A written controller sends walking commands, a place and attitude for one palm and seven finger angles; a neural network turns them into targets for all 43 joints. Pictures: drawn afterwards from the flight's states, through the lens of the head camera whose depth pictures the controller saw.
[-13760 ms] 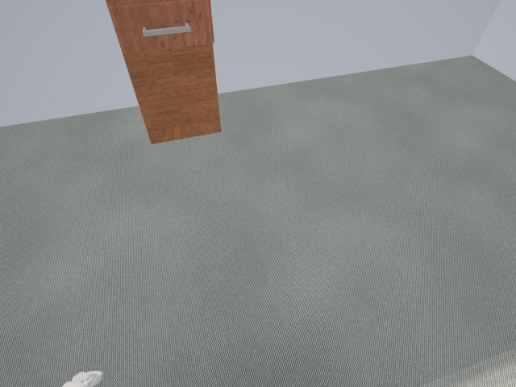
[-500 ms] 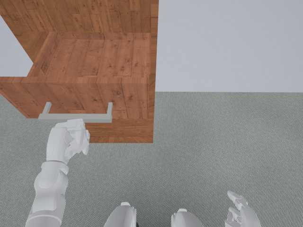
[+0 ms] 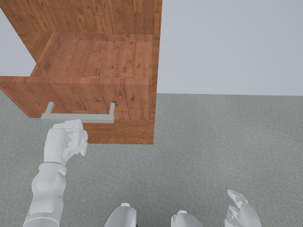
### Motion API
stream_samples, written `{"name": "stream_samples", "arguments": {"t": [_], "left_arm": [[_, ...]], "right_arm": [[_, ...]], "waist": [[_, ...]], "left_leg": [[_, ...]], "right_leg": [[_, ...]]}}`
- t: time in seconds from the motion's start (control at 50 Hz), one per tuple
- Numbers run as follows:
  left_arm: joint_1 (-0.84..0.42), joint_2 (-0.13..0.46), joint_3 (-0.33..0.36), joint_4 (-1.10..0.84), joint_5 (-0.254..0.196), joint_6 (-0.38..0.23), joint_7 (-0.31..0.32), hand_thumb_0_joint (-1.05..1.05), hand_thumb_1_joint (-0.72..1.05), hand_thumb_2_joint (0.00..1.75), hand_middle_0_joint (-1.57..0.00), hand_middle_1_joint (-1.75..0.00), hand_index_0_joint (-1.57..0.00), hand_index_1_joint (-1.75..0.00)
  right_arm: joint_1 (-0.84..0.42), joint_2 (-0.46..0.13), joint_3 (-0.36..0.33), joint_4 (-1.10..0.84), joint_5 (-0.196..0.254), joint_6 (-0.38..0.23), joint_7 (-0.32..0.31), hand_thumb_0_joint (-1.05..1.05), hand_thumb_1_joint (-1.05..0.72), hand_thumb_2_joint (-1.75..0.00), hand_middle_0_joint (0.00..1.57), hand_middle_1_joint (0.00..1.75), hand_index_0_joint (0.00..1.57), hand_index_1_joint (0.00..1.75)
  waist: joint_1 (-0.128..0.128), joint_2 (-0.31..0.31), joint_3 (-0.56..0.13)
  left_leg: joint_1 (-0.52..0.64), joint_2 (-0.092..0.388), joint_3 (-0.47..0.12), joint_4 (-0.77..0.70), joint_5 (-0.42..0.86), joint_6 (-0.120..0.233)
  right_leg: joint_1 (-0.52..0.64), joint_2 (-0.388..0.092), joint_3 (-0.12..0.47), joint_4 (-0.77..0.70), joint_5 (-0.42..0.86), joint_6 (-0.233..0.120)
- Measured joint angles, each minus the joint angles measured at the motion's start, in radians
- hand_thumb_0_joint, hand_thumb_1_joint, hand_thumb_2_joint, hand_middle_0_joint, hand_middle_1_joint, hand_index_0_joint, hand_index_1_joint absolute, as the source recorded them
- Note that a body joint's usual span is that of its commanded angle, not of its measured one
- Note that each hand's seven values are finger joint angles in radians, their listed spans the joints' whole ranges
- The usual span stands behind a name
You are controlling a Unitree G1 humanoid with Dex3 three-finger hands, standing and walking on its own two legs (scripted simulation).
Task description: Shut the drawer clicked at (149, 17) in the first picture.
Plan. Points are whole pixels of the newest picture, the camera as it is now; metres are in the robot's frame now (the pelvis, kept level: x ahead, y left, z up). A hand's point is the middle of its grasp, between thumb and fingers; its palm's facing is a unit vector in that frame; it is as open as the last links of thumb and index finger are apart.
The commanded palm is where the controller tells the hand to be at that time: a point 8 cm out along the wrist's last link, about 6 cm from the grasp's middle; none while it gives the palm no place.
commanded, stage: push the drawer shut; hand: left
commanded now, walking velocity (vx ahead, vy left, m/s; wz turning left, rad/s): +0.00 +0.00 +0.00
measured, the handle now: (80, 112) +0.40 +0.21 +0.04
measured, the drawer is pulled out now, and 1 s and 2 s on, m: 0.20 0.09 0.00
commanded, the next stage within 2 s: none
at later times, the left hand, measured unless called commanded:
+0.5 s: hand (87, 118) +0.39 +0.19 +0.04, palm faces +0.02 -1.00 -0.05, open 2.8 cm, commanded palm +0.38 +0.24 +0.04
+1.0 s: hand (90, 102) +0.44 +0.19 +0.04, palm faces +0.02 -1.00 -0.04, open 2.9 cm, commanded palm +0.43 +0.24 +0.04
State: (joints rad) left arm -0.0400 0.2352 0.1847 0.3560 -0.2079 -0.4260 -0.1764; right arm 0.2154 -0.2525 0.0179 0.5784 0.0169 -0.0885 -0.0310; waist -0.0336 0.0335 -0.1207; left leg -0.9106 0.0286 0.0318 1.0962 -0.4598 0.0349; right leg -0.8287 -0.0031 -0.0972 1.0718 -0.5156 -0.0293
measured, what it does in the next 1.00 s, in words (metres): stands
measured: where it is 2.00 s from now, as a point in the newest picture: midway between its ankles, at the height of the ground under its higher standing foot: outside the picture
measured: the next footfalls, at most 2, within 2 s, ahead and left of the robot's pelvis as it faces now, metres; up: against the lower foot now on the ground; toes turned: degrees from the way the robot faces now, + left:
none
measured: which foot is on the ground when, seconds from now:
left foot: down 0.00-1.00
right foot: down 0.00-1.00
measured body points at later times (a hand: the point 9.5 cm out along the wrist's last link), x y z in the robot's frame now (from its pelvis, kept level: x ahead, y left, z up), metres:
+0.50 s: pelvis -0.01 +0.00 -0.01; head +0.08 +0.01 +0.43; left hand +0.38 +0.24 +0.04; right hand +0.10 -0.25 -0.12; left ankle +0.04 +0.10 -0.66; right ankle +0.00 -0.10 -0.66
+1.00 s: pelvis -0.01 +0.01 -0.01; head +0.10 +0.02 +0.42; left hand +0.43 +0.25 +0.04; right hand +0.05 -0.26 -0.13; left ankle +0.04 +0.10 -0.66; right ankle +0.00 -0.10 -0.66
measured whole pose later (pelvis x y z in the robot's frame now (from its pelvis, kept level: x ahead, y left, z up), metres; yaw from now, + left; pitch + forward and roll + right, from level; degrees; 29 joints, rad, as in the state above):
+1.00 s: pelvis -0.01 +0.01 -0.01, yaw -1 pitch +20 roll -3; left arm -0.64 0.38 0.32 0.96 -0.14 -0.47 -0.21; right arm 0.30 -0.26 0.03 0.66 0.00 -0.01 -0.02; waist -0.10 0.03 -0.12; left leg -1.04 0.04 0.03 1.14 -0.46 0.05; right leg -0.95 0.01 -0.10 1.10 -0.50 -0.02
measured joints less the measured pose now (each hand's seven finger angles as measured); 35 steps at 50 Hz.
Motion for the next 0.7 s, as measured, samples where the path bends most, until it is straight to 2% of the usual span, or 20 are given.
{"name": "stream_samples", "arguments": {"t": [0.28,0.5,0.7], "left_arm": [[-0.198,0.036,0.023,0.174,0.009,0.010,-0.027,-0.05,0.83,0.94,-1.41,-1.60,-1.40,-1.60],[-0.368,0.076,0.055,0.348,0.034,0.010,-0.020,-0.05,0.84,0.95,-1.40,-1.60,-1.40,-1.60],[-0.471,0.105,0.097,0.463,0.049,-0.004,-0.020,-0.03,0.85,0.94,-1.40,-1.60,-1.40,-1.60]], "right_arm": [[0.007,-0.004,0.011,0.037,0.003,0.004,-0.013,0.01,-0.90,-0.89,0.21,0.30,0.20,0.30],[0.041,-0.006,0.017,0.058,0.000,0.025,-0.008,0.01,-0.90,-0.89,0.21,0.30,0.20,0.30],[0.079,-0.012,0.009,0.065,-0.007,0.052,0.006,0.01,-0.90,-0.89,0.21,0.30,0.20,0.30]], "waist": [[0.001,0.000,0.008],[-0.029,-0.003,0.008],[-0.054,-0.004,0.006]], "left_leg": [[-0.047,-0.002,-0.017,0.024,0.005,-0.001],[-0.073,0.004,-0.017,0.030,0.010,0.001],[-0.089,0.009,-0.006,0.027,0.011,0.005]], "right_leg": [[-0.036,-0.002,-0.017,0.017,0.002,-0.002],[-0.062,0.004,-0.016,0.018,0.012,-0.002],[-0.083,0.009,-0.004,0.013,0.020,0.001]]}}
